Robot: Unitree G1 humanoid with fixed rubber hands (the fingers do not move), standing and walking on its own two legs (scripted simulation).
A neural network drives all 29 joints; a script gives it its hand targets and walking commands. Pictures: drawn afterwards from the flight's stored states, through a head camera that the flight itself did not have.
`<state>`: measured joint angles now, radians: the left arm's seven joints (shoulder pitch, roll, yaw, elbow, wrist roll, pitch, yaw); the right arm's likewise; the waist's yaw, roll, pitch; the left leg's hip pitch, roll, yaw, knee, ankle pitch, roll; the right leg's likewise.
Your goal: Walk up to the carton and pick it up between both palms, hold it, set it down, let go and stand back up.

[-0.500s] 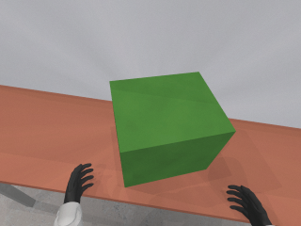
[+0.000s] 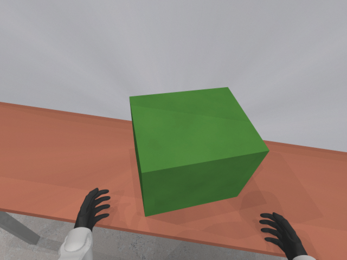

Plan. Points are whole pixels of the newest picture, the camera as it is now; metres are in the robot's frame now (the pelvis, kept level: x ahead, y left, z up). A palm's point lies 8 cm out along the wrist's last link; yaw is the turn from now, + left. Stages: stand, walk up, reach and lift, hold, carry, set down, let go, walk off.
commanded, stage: set down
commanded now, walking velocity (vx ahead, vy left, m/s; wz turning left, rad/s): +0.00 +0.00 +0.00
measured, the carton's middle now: (187, 150) +0.39 +0.00 +0.00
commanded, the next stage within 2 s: let go in 0.04 s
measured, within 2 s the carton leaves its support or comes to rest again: neither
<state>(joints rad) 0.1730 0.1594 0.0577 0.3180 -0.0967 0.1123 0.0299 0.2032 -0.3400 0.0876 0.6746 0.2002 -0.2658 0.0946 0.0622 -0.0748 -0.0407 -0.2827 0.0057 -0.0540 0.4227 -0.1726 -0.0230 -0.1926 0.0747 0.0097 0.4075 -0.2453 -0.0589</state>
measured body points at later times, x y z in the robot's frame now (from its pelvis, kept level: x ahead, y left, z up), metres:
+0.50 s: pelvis +0.00 +0.00 +0.00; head -0.01 +0.03 +0.45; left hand +0.21 +0.23 -0.05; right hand +0.19 -0.24 -0.05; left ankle +0.03 +0.13 -0.74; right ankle -0.02 -0.08 -0.74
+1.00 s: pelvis -0.01 +0.01 +0.00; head -0.01 +0.05 +0.45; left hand +0.20 +0.24 -0.06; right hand +0.20 -0.23 -0.04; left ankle +0.03 +0.13 -0.74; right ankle -0.02 -0.08 -0.74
